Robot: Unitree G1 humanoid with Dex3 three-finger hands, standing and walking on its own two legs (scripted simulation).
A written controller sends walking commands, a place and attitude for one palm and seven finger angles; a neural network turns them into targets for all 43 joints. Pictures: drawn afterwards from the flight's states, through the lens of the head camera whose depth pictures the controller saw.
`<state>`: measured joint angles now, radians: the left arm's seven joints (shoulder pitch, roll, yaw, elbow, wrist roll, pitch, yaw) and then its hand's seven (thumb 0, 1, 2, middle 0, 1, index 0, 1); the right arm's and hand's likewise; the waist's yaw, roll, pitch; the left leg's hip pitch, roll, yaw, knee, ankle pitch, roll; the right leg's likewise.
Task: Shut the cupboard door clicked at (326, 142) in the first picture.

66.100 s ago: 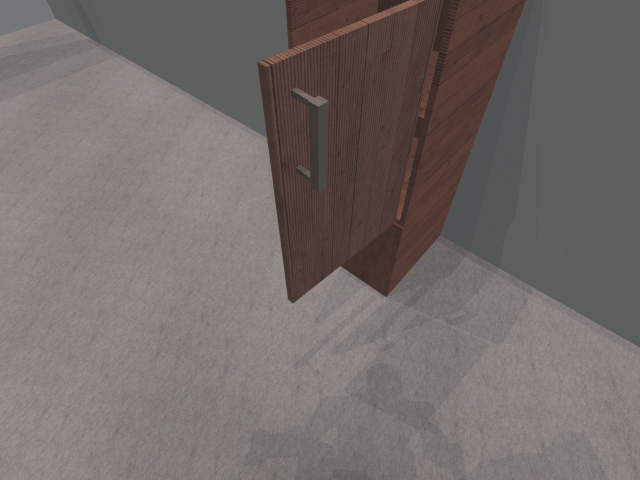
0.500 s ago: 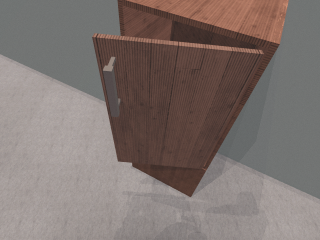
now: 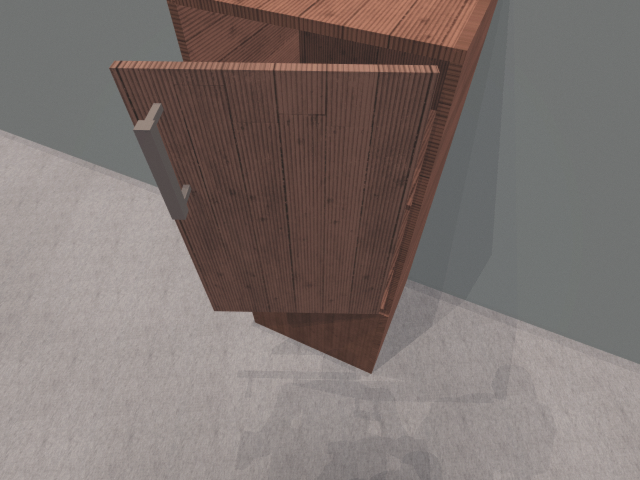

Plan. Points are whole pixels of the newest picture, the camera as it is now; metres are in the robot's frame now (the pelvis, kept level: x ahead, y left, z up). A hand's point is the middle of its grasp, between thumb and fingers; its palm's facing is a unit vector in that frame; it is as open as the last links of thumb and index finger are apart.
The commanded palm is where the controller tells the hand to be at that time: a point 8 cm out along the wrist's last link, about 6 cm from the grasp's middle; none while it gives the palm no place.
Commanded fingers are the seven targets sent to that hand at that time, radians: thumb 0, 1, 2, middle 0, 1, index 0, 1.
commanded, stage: come to a stop and stand still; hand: left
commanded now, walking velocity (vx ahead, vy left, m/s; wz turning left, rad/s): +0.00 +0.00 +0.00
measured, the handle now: (168, 165) +0.48 +0.24 +0.12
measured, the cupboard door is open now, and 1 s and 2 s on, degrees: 24 24 24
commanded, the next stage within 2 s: look again from close up in 1.24 s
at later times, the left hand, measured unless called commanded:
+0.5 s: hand out of the picture -0.04 +0.19 -0.17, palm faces +0.05 -0.98 -0.17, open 7.3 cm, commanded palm none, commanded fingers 0.00 0.90 0.90 -0.20 -0.30 -0.20 -0.30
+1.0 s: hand out of the picture -0.01 +0.19 -0.18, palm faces +0.03 -0.99 -0.15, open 7.3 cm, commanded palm none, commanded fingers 0.00 0.90 0.90 -0.20 -0.30 -0.20 -0.30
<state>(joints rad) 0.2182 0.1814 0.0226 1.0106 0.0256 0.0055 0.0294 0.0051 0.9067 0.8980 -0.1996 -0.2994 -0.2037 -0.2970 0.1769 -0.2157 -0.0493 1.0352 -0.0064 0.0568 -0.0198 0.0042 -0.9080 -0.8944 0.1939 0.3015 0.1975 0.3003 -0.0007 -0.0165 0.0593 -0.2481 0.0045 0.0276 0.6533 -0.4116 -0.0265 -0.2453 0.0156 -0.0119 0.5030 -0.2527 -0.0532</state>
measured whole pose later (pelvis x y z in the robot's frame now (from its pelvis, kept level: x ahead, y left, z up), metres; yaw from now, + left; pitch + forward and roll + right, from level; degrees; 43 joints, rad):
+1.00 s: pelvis +0.00 +0.03 +0.01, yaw -1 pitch -1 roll +0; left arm 0.28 0.14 0.01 1.15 0.01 -0.01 0.04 0.01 0.92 0.90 -0.20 -0.30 -0.20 -0.30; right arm 0.30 -0.11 0.00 1.13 -0.01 -0.01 -0.04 0.01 -0.91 -0.89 0.20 0.30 0.20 0.30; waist 0.01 -0.03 0.03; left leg -0.10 -0.01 0.04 0.37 -0.26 0.02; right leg -0.17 0.01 0.00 0.39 -0.20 -0.01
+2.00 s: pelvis +0.01 +0.02 -0.01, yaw +0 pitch -1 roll +1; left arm 0.34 0.17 0.05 0.76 -0.04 0.05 0.04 0.01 0.91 0.90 -0.20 -0.30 -0.21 -0.30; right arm 0.29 -0.17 0.02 1.02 0.00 -0.09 -0.07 0.01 -0.91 -0.89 0.20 0.30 0.20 0.30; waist 0.01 0.00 0.08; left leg -0.17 0.00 0.04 0.51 -0.33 0.00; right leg -0.26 0.01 -0.01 0.56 -0.28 -0.02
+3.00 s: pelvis -0.03 +0.04 -0.04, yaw +3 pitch +5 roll -2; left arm 0.42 0.25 0.11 -0.25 -0.25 -0.19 -0.22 0.02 0.90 0.90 -0.99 -1.17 -1.00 -1.17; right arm 0.30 -0.27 0.03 0.54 0.03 -0.28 -0.08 0.02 -0.90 -0.89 0.20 0.30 0.20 0.30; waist 0.02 0.03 -0.05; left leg -0.53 -0.02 -0.02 0.90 -0.46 0.03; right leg -0.56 -0.02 -0.06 0.85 -0.38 0.00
